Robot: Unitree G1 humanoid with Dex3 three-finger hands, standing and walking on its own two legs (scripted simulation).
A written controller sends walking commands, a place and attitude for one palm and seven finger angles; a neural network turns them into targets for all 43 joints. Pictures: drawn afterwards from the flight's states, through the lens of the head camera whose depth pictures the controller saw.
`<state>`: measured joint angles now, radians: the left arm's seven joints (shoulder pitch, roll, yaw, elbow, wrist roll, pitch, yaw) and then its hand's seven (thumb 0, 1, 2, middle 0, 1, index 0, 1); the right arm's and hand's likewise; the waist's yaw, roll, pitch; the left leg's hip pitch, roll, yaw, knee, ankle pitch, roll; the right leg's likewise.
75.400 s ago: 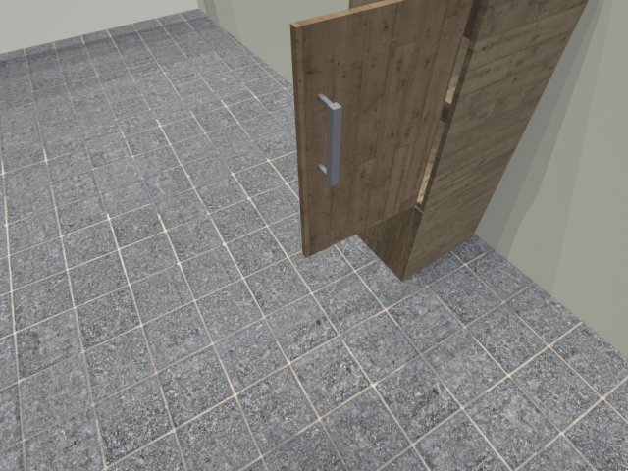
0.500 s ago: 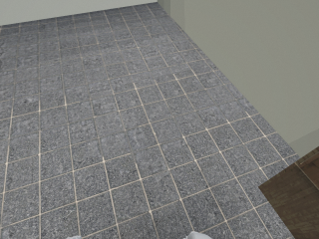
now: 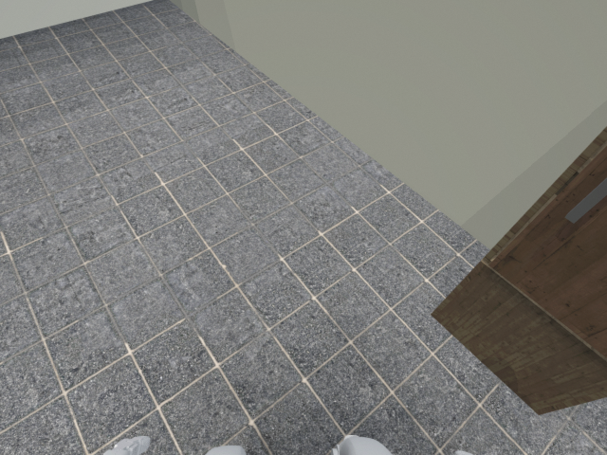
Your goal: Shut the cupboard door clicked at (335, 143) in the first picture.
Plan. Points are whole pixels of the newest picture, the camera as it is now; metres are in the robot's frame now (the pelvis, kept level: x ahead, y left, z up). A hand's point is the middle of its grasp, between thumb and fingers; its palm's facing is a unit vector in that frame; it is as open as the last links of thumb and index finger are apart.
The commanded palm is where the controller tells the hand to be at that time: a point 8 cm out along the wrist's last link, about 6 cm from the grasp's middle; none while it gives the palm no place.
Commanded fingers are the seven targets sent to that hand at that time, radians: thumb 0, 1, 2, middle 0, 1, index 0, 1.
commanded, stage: turn to face it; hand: left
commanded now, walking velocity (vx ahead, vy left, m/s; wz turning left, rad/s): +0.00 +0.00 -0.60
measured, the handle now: out of the picture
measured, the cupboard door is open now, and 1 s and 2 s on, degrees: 1 1 1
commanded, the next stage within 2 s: take the last steps up to it in 1.18 s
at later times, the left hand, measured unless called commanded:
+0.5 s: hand (198, 433) +0.16 +0.16 -0.15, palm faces -0.28 -0.93 -0.25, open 7.4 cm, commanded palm none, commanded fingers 0.00 0.90 0.90 -0.20 -0.30 -0.20 -0.30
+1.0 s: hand (243, 400) +0.21 +0.10 -0.15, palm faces -0.52 -0.81 -0.27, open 7.4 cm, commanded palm none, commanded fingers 0.00 0.90 0.90 -0.20 -0.30 -0.20 -0.30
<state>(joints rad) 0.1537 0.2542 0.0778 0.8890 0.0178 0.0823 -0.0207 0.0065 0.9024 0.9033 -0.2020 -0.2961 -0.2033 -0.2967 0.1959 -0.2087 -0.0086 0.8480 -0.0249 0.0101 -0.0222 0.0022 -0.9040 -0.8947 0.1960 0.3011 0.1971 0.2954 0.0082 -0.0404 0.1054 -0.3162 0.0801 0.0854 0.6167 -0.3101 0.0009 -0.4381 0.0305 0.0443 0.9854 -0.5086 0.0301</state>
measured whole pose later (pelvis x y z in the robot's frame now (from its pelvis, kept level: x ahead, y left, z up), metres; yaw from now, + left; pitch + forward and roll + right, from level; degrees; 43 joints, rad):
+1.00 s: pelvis +0.01 -0.02 +0.00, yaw -33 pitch +0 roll -1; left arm 0.16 0.20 0.05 0.90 0.02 0.04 0.00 0.00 0.90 0.90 -0.20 -0.30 -0.20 -0.30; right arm 0.20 -0.27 -0.05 0.92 -0.01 0.07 -0.02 0.01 -0.90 -0.89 0.20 0.30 0.20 0.30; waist -0.01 0.06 0.10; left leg -0.45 0.09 0.05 1.06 -0.47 -0.06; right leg -0.28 0.01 -0.02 0.57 -0.30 -0.02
